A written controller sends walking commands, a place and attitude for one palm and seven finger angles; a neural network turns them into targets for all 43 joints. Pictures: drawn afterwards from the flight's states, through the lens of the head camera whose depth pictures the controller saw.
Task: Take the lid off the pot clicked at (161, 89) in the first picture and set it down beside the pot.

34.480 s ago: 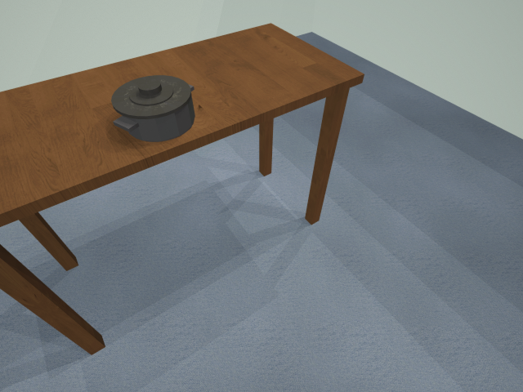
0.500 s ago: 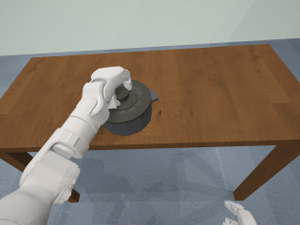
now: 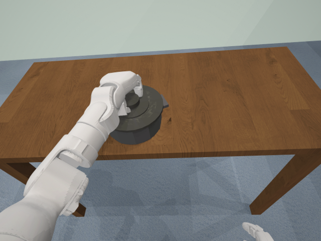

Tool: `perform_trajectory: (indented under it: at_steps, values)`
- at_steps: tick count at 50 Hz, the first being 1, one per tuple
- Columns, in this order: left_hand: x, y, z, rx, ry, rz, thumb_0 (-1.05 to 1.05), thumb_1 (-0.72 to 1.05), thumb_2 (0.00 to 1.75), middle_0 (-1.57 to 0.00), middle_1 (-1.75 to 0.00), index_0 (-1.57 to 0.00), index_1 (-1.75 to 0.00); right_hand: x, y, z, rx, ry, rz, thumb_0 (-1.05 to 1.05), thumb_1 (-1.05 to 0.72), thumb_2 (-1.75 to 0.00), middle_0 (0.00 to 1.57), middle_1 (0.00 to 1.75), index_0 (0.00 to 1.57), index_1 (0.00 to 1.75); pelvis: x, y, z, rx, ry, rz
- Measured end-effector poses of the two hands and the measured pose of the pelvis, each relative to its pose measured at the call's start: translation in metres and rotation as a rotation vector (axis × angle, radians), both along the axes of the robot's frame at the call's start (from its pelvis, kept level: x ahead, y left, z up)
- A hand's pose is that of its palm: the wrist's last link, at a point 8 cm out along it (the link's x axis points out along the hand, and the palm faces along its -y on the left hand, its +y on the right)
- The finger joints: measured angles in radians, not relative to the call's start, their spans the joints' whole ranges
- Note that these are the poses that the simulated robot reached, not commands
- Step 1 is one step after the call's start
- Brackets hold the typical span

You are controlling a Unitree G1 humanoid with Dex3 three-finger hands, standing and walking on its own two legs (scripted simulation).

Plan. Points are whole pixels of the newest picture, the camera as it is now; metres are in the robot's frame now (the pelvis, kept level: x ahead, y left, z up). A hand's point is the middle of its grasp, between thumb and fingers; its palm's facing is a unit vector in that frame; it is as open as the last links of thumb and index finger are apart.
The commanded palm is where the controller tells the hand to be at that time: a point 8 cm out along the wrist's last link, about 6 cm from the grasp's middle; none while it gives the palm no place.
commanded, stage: close the fingers and squeeze the knob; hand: left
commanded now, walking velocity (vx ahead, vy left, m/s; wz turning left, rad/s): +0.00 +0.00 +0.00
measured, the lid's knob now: (130, 100) +0.47 +0.09 +0.09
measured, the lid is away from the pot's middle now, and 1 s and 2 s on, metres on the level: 0.00 0.01 0.01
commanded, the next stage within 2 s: lift the lid straight up in 0.12 s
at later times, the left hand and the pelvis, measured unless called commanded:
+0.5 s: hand (121, 99) +0.44 +0.11 +0.13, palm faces -0.32 -0.06 -0.95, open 8.5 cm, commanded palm +0.43 +0.12 +0.21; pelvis +0.00 +0.00 +0.00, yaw +0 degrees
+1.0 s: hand (123, 86) +0.44 +0.09 +0.17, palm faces -0.27 -0.06 -0.96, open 8.5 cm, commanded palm +0.42 +0.11 +0.25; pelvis +0.00 +0.00 +0.00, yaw +0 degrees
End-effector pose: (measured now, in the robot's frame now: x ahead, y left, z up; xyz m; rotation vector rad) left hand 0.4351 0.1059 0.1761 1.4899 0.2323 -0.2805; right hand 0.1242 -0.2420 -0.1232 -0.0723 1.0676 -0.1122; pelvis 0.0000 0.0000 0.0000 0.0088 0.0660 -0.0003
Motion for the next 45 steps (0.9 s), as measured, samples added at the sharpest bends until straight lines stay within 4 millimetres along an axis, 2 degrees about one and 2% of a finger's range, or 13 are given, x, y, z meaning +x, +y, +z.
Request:
perform_trajectory:
  at_steps: [21, 34, 45]
  values:
    - [0.002, 0.005, 0.003, -0.014, -0.001, 0.0, -0.01, 0.12, 0.96, -0.75, -0.97, -0.59, -0.84, 0.004, -0.005, 0.006, -0.018, -0.035, -0.021, 0.0, -0.9, -0.9, 0.2, 0.3, 0.19, 0.3, 0.001, 0.0, 0.001, -0.001, -0.007, -0.013]
    - [0.002, 0.003, 0.022, -0.009, -0.033, -0.003, -0.02, 0.12, 0.95, -0.76, -0.96, -0.59, -0.83, 0.013, 0.004, 0.005, 0.0, -0.052, 0.007, 0.0, -0.9, -0.9, 0.2, 0.3, 0.19, 0.3, 0.001, 0.002, 0.001, 0.0, -0.012, -0.005]
    - [-0.002, -0.007, 0.042, -0.01, -0.055, -0.01, -0.02, 0.12, 0.95, -0.76, -0.97, -0.59, -0.83, 0.021, 0.009, 0.007, 0.018, -0.08, 0.033, 0.0, -0.9, -0.9, 0.2, 0.3, 0.19, 0.3, -0.001, 0.002, 0.001, 0.001, -0.02, 0.0]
